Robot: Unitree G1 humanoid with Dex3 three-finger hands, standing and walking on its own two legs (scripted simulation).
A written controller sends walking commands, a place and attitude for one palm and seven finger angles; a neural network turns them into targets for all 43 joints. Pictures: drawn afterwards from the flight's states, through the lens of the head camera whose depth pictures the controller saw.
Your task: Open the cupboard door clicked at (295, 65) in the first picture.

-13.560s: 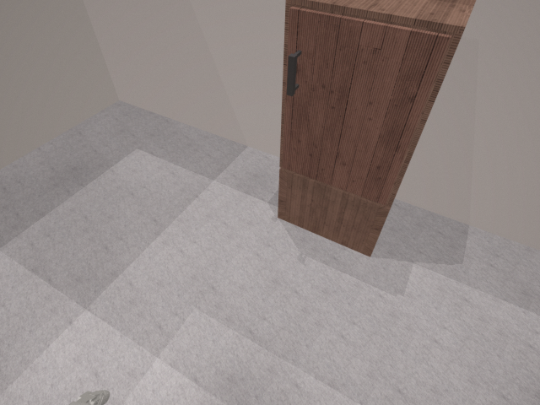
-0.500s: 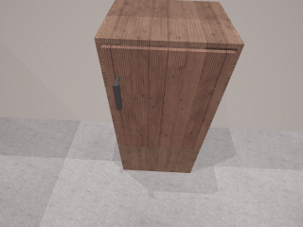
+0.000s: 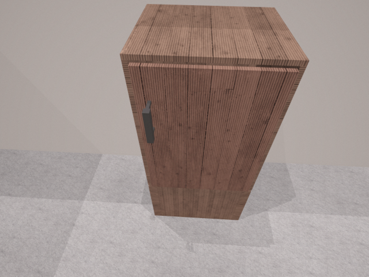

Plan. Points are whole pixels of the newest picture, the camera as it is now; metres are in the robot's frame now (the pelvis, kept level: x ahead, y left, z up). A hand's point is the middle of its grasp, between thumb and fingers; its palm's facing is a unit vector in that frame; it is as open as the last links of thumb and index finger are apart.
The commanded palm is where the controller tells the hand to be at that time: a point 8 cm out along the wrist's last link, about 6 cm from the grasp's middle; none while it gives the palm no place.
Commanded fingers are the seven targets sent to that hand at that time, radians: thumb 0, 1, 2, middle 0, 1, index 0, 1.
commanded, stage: look again from close up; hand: left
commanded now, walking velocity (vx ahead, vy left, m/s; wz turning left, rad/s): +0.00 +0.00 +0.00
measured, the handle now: (149, 122) +0.53 +0.14 +0.01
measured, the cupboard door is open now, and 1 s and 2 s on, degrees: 0 0 0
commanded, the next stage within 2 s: raise the hand with hooked fingers in 0.08 s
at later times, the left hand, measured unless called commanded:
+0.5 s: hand (110, 248) +0.18 +0.17 -0.01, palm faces +0.05 -1.00 -0.03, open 8.0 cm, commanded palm +0.11 +0.24 -0.05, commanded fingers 0.00 0.50 0.73 -0.23 -0.56 -0.23 -0.56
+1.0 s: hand (88, 242) +0.20 +0.22 -0.02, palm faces +0.00 -1.00 -0.02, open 10.9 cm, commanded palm +0.16 +0.27 -0.01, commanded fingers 0.00 -0.08 0.48 -0.27 -0.93 -0.27 -0.93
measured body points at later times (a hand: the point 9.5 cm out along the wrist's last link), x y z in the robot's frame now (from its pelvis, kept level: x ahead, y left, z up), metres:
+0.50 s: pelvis -0.03 -0.03 -0.04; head -0.01 -0.03 +0.41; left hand +0.17 +0.22 +0.00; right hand +0.16 -0.27 -0.11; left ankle +0.01 +0.08 -0.73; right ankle -0.02 -0.12 -0.73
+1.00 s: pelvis -0.03 -0.02 -0.06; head +0.03 -0.02 +0.38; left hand +0.19 +0.27 -0.01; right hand +0.13 -0.25 -0.15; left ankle +0.01 +0.08 -0.73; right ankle -0.02 -0.12 -0.73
